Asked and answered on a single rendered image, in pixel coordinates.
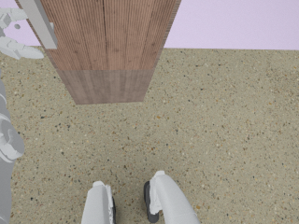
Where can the handle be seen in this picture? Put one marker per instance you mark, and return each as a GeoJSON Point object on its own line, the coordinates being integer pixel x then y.
{"type": "Point", "coordinates": [44, 28]}

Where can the left robot hand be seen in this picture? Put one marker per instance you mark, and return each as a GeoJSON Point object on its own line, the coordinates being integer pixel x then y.
{"type": "Point", "coordinates": [10, 46]}

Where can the cupboard door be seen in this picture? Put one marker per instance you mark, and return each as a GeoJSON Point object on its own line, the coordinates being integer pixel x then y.
{"type": "Point", "coordinates": [107, 34]}

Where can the robot thigh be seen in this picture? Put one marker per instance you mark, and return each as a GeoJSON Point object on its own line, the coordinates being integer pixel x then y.
{"type": "Point", "coordinates": [98, 203]}
{"type": "Point", "coordinates": [176, 207]}

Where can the left robot thigh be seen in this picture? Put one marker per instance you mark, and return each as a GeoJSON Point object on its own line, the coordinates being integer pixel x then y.
{"type": "Point", "coordinates": [98, 203]}

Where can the robot left forearm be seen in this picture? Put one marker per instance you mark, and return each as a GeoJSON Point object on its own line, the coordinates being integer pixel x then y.
{"type": "Point", "coordinates": [4, 113]}

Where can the right robot thigh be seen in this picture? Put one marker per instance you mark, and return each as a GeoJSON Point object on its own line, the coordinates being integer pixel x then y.
{"type": "Point", "coordinates": [176, 207]}

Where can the left robot upper arm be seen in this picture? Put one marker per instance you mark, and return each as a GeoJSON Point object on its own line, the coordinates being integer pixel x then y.
{"type": "Point", "coordinates": [11, 148]}

